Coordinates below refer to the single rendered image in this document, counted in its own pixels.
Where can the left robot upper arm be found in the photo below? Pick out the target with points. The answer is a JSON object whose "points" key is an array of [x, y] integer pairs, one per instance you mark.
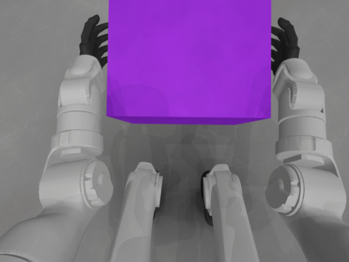
{"points": [[71, 194]]}

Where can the robot left hand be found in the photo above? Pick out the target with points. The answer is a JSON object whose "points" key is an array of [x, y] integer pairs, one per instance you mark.
{"points": [[90, 42]]}

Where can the right robot upper arm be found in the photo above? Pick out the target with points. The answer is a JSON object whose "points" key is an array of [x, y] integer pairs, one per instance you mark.
{"points": [[311, 203]]}

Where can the robot left thigh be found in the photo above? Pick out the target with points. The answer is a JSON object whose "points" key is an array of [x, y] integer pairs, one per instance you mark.
{"points": [[132, 238]]}

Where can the right robot forearm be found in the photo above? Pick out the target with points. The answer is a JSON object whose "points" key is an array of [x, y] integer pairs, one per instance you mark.
{"points": [[302, 118]]}

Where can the carton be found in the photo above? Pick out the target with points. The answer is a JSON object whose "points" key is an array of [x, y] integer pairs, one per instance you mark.
{"points": [[189, 61]]}

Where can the left robot forearm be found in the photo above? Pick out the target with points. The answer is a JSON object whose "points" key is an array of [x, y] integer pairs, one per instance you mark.
{"points": [[79, 113]]}

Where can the robot thigh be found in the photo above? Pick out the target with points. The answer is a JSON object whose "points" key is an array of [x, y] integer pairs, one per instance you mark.
{"points": [[233, 237], [132, 238]]}

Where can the robot right hand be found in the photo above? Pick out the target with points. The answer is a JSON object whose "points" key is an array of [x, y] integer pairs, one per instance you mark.
{"points": [[287, 46]]}

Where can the robot right thigh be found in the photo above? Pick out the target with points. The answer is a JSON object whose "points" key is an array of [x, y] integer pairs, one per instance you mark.
{"points": [[233, 237]]}

